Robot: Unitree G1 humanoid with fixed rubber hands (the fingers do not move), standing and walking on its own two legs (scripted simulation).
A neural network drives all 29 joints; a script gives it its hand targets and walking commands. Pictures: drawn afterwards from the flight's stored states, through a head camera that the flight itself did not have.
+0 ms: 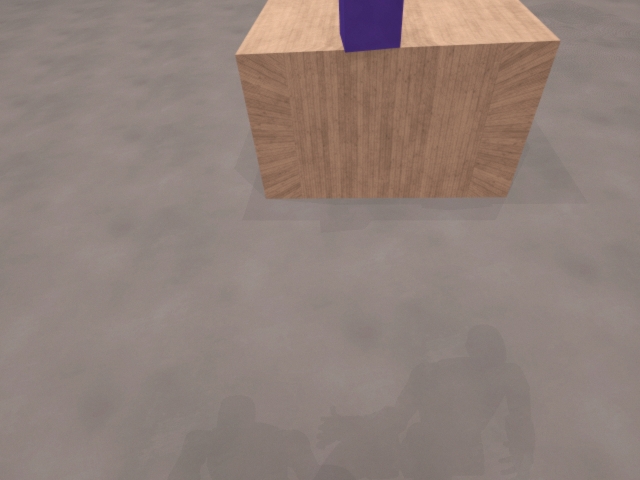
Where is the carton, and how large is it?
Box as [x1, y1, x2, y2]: [339, 0, 403, 52]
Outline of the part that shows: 339,0 340,35 345,52 399,47 403,0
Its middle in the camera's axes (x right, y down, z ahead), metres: +0.17 -0.84 +1.38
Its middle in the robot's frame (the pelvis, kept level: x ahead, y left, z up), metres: +1.61 -0.18 +0.08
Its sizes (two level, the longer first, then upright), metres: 0.210 0.200 0.250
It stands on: a pedestal, 0.70 m high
